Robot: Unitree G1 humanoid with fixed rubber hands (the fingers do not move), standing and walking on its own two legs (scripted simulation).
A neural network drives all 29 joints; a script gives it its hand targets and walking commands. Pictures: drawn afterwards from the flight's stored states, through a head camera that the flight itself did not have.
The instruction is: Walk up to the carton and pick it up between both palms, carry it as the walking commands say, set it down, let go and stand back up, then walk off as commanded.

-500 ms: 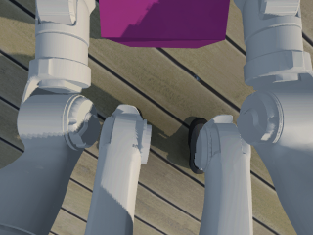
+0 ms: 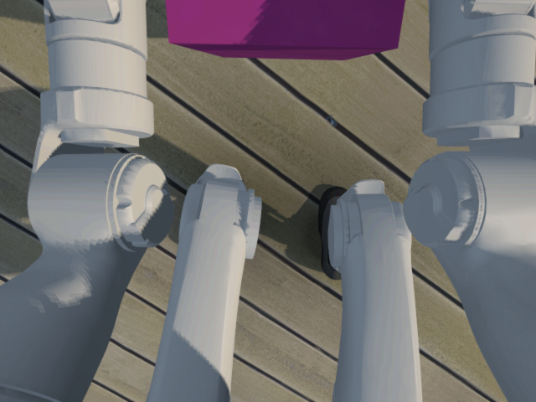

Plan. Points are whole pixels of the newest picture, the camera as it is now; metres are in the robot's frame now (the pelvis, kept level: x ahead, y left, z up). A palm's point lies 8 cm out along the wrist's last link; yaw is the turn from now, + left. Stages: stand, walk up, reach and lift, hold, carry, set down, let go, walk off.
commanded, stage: reach and lift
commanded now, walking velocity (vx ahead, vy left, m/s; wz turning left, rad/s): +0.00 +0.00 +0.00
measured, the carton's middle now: out of the picture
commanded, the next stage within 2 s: none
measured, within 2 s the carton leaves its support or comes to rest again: neither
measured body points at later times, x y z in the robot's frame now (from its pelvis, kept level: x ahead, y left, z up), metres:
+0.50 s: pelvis +0.03 +0.00 +0.05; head +0.33 +0.02 +0.39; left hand +0.55 +0.17 -0.04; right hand +0.58 -0.11 -0.03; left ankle +0.14 +0.13 -0.41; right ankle +0.13 -0.12 -0.41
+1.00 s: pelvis +0.06 +0.00 +0.11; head +0.30 +0.02 +0.49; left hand +0.53 +0.16 +0.04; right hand +0.56 -0.11 +0.05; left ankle +0.14 +0.13 -0.41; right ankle +0.13 -0.12 -0.41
